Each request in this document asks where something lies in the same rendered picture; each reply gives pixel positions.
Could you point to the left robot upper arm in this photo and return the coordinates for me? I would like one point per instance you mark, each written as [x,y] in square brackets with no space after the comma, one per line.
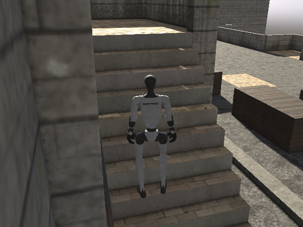
[134,108]

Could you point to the left robot hand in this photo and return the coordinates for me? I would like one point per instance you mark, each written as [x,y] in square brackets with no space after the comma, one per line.
[129,137]

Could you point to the right robot upper arm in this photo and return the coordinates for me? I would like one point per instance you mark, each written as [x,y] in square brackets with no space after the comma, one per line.
[167,107]

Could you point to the robot right shin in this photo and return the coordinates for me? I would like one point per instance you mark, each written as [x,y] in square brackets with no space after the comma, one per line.
[163,170]

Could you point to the robot right forearm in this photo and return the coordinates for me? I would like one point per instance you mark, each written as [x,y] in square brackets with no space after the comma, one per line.
[171,126]

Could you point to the robot left forearm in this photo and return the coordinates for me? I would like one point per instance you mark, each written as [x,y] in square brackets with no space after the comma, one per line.
[131,127]

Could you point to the robot shin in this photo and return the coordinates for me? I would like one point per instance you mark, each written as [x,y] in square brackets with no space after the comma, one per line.
[163,170]
[140,175]

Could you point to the robot left shin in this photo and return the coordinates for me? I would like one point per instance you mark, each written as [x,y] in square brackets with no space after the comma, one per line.
[140,175]

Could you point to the right robot hand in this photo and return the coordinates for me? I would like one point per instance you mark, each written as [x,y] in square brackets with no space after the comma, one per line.
[172,135]

